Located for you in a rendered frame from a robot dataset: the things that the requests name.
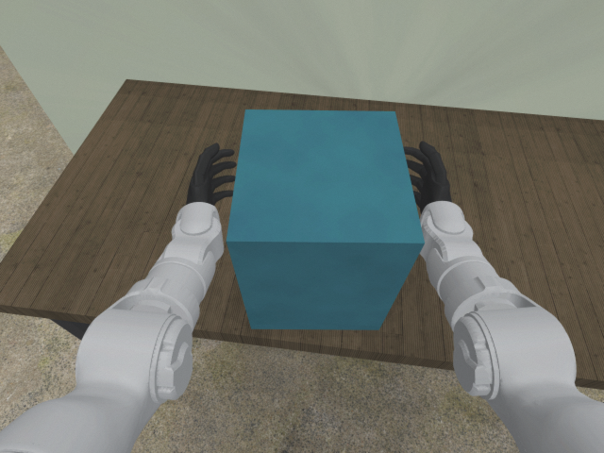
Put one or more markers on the right robot hand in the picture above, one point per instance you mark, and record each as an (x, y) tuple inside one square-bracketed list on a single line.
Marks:
[(433, 184)]

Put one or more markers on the left robot hand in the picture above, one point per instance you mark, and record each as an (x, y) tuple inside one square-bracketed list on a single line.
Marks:
[(203, 184)]

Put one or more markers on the table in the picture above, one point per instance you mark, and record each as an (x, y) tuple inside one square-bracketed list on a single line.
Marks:
[(530, 186)]

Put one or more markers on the robot left forearm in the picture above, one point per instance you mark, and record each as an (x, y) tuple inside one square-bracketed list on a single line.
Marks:
[(179, 280)]

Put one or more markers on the left robot upper arm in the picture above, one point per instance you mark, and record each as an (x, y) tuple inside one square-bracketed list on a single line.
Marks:
[(130, 363)]

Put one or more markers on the carton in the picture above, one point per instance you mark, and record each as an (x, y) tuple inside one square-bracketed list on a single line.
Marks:
[(323, 228)]

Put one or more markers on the robot right forearm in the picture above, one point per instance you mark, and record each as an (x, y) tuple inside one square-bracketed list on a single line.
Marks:
[(458, 271)]

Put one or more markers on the right robot upper arm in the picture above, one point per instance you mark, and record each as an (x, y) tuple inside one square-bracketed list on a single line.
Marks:
[(520, 362)]

